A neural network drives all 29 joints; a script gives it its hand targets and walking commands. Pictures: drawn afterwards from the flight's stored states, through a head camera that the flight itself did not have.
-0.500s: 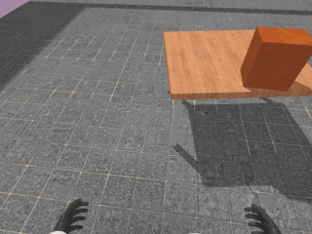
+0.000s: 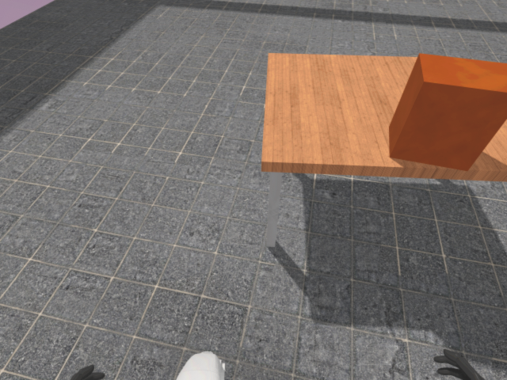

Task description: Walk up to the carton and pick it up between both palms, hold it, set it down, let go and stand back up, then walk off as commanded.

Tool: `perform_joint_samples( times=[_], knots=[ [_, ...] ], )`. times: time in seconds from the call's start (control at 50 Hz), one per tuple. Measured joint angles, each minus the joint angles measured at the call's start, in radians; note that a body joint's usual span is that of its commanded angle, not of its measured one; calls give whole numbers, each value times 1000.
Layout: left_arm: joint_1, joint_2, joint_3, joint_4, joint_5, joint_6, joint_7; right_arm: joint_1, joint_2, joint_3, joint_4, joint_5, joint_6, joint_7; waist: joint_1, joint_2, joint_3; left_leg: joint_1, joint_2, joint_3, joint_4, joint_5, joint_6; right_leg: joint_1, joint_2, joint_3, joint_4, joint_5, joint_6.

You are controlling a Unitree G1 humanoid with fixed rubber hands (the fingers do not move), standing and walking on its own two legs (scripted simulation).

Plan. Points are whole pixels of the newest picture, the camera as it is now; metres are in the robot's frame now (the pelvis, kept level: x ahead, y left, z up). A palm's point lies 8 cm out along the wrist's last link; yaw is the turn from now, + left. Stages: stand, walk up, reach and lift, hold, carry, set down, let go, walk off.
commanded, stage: walk up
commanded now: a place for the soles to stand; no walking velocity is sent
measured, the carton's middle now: (444, 113) +0.83 -0.49 -0.05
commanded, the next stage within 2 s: none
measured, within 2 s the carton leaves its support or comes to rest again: neither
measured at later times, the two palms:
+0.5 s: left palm out of the picture +0.12 +0.20 -0.08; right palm out of the picture +0.16 -0.43 -0.07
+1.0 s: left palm (211, 351) +0.18 +0.10 -0.10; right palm out of the picture +0.15 -0.54 -0.08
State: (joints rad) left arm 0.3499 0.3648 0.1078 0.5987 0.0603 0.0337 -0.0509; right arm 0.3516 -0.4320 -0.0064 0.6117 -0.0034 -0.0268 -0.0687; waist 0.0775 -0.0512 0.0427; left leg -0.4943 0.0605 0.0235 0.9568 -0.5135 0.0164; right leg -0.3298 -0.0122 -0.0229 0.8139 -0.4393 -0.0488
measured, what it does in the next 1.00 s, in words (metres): steps to the right: left foot, then right foot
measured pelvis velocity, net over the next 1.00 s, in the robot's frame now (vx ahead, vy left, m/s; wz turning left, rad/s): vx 0.08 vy -0.20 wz -0.01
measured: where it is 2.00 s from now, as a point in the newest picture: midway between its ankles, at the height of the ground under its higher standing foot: outside the picture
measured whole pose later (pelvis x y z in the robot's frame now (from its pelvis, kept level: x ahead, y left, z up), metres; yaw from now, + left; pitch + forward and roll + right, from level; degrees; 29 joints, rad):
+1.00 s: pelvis +0.08 -0.20 -0.03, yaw +0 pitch -5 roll +2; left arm 0.35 0.41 0.10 0.54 0.03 0.07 -0.10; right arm 0.40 -0.46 -0.01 0.61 0.00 0.00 -0.10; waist 0.00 -0.06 0.08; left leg -0.51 0.14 -0.04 1.08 -0.58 0.02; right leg -0.42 -0.06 0.01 0.97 -0.47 0.00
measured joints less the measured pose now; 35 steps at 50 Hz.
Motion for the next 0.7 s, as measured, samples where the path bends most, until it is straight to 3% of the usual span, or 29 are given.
perform_joint_samples(
  times=[0.06,0.1,0.18,0.28,0.34,0.38,0.46,0.62,0.7],
  knots=[
    [1,0,0,0,0,13,-7,0,0,0,-1,0,-11,-1,1,3,0,45,-3,8,-211,138,1,-2,2,-36,12,-19,-1],
    [0,0,0,1,0,23,-11,3,1,0,0,0,-15,-4,-6,-4,6,51,-4,1,-214,262,1,-12,2,-35,87,-85,-1],
    [0,13,0,-4,1,42,-26,10,2,-1,-1,0,-19,-24,-46,-27,6,74,9,-4,-222,235,1,-102,-11,9,294,-125,-1],
    [0,32,0,-31,0,41,-53,31,0,0,-1,0,-30,-31,-88,-37,5,88,47,-29,-233,225,1,-135,-59,52,263,-111,-1],
    [0,36,1,-33,-8,28,-55,29,-11,0,1,0,-18,-31,-79,-30,7,65,81,-42,-129,95,2,-93,-64,53,113,-24,13],
    [2,32,-2,-32,-10,24,-51,29,-9,0,4,0,14,-31,-65,-14,10,17,70,-68,57,-13,2,-84,-42,30,147,-31,33],
    [16,31,-4,-33,-16,23,-24,20,-8,0,1,0,15,-31,-29,-7,9,-16,18,-45,210,-5,1,-35,-22,22,97,-34,23],
    [17,30,-5,-33,-12,9,8,-8,-8,0,1,0,5,-31,-7,8,11,-16,17,11,1,16,1,-17,8,-15,32,-21,-4],
    [17,30,-5,-32,-12,19,5,-4,-9,-1,1,0,-8,-31,-17,7,15,36,9,20,-211,237,5,-19,10,-34,61,-44,-2]
  ],
)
